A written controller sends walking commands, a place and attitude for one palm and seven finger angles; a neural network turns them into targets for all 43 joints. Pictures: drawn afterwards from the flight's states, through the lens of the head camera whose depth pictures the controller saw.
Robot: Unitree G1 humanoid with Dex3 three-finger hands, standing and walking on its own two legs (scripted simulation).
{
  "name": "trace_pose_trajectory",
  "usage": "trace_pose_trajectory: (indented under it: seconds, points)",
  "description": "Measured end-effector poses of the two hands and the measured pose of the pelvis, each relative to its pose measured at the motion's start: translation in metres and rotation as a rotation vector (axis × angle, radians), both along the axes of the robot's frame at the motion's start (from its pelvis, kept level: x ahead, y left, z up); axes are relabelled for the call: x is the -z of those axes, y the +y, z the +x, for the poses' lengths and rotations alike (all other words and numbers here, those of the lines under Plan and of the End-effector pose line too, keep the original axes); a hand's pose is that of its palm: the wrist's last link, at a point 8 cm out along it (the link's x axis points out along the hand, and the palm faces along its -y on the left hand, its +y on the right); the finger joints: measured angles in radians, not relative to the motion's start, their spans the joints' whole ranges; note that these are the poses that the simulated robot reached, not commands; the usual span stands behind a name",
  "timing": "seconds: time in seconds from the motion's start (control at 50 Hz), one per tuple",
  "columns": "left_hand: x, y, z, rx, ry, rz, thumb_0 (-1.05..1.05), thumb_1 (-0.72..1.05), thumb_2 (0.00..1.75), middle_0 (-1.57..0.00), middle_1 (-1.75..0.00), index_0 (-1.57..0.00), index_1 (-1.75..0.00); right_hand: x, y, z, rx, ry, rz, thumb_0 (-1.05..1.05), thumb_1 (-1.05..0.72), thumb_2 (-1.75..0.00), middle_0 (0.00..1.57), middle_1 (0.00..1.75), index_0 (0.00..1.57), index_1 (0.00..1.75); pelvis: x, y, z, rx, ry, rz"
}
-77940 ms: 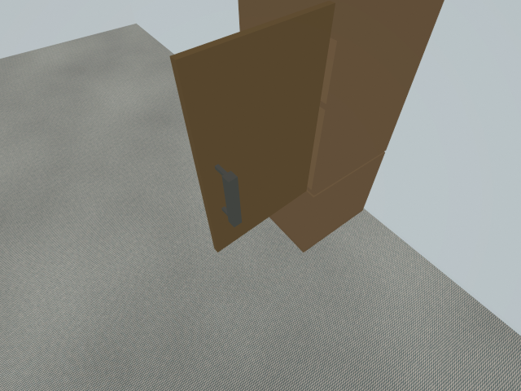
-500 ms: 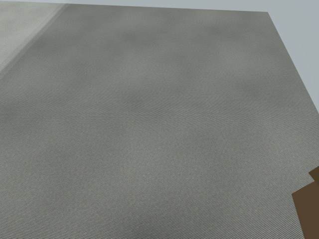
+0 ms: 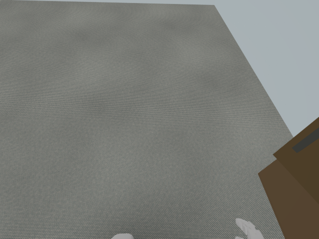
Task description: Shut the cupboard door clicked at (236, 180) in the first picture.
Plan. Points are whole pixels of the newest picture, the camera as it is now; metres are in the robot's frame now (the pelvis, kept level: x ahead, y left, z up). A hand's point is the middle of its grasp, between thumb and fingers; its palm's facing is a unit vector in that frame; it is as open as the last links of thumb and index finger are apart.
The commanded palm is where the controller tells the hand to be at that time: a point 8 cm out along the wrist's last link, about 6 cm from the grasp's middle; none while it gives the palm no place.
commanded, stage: turn to face it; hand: left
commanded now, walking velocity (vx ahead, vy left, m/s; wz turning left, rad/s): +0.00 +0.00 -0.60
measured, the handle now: (315, 135) +0.50 -0.51 -0.08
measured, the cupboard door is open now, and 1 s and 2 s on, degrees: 22 22 22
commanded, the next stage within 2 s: take the last steps up to it in 1.56 s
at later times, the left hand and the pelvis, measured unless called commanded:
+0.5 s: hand (118, 218) +0.18 +0.13 -0.13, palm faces -0.30 -0.91 -0.30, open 7.4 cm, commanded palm none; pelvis +0.00 -0.04 +0.00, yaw -18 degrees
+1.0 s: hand (117, 226) +0.16 +0.13 -0.16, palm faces -0.44 -0.86 -0.24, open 7.4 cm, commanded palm none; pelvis +0.03 -0.03 +0.01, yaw -33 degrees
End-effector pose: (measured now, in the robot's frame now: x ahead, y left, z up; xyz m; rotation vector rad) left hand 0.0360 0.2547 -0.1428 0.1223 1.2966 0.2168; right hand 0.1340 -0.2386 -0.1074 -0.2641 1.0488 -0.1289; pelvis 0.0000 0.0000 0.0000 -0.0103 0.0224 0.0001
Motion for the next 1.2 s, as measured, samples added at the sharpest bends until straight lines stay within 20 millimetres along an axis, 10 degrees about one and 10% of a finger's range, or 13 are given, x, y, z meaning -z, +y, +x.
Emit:
trace_pose_trajectory:
  seconds: [0.24, 0.48, 0.74, 1.0, 1.2]
  points:
    - [-0.024, 0.015, 0.073, 0.19, -0.047, 0.01, 0.01, 0.91, 0.9, -0.2, -0.29, -0.19, -0.3, -0.011, -0.006, -0.086, 0.173, 0.128, -0.017, 0.01, -0.91, -0.9, 0.2, 0.3, 0.2, 0.3, -0.019, 0.009, 0.003, 0.146, -0.002, -0.032]
    - [-0.04, -0.074, 0.149, 0.447, -0.184, 0.071, 0.0, 0.91, 0.9, -0.2, -0.29, -0.19, -0.3, 0.042, -0.058, -0.192, 0.428, 0.269, 0.078, 0.01, -0.91, -0.9, 0.2, 0.3, 0.2, 0.3, 0.003, -0.035, -0.001, 0.301, -0.017, 0.018]
    - [-0.046, -0.12, 0.135, 0.511, -0.103, 0.038, 0.0, 0.91, 0.9, -0.21, -0.3, -0.2, -0.3, 0.02, -0.079, -0.166, 0.501, 0.164, 0.103, 0.01, -0.91, -0.9, 0.2, 0.3, 0.2, 0.3, -0.017, -0.058, 0.003, 0.418, 0.004, 0.048]
    - [-0.014, -0.08, 0.144, 0.557, 0.034, 0.034, 0.01, 0.9, 0.9, -0.21, -0.3, -0.2, -0.3, -0.005, -0.074, -0.105, 0.558, -0.022, 0.018, 0.01, -0.91, -0.9, 0.2, 0.3, 0.2, 0.3, -0.008, -0.033, 0.032, 0.575, 0.023, 0.018]
    - [-0.022, -0.088, 0.212, 0.712, -0.002, 0.032, 0.01, 0.91, 0.9, -0.2, -0.3, -0.2, -0.3, -0.014, -0.042, -0.158, 0.674, 0.056, -0.006, 0.01, -0.91, -0.9, 0.2, 0.3, 0.2, 0.3, -0.017, -0.024, 0.04, 0.706, 0.007, -0.022]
